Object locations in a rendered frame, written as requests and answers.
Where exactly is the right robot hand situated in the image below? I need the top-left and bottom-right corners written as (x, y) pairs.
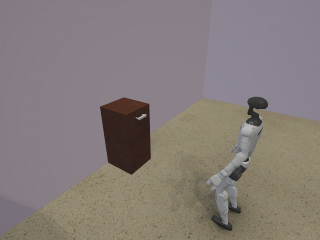
top-left (230, 144), bottom-right (238, 155)

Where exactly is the robot shin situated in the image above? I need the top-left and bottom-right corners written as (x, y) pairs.
top-left (226, 184), bottom-right (238, 208)
top-left (215, 193), bottom-right (229, 225)

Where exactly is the left robot hand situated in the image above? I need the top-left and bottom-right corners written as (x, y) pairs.
top-left (205, 174), bottom-right (223, 192)

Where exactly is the handle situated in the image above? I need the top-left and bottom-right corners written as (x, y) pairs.
top-left (136, 114), bottom-right (147, 120)

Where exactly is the robot right shin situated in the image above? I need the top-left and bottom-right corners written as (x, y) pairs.
top-left (226, 184), bottom-right (238, 208)

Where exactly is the robot left forearm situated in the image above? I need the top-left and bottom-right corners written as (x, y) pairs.
top-left (218, 153), bottom-right (244, 179)

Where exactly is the cabinet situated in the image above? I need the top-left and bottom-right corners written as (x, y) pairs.
top-left (100, 97), bottom-right (151, 175)

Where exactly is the drawer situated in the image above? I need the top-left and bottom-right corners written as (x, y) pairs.
top-left (128, 105), bottom-right (149, 128)

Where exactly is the robot left shin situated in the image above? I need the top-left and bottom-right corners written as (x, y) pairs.
top-left (215, 193), bottom-right (229, 225)

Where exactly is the robot left upper arm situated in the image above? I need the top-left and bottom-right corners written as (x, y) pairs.
top-left (235, 125), bottom-right (254, 162)

